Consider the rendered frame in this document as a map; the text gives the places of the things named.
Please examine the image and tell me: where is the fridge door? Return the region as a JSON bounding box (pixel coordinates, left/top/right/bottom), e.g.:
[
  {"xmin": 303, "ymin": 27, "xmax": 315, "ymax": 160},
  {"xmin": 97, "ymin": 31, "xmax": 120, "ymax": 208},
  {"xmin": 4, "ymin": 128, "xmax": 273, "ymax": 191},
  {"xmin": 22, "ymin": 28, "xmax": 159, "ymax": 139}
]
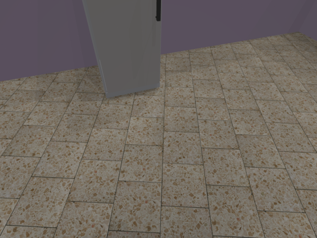
[{"xmin": 86, "ymin": 0, "xmax": 161, "ymax": 93}]

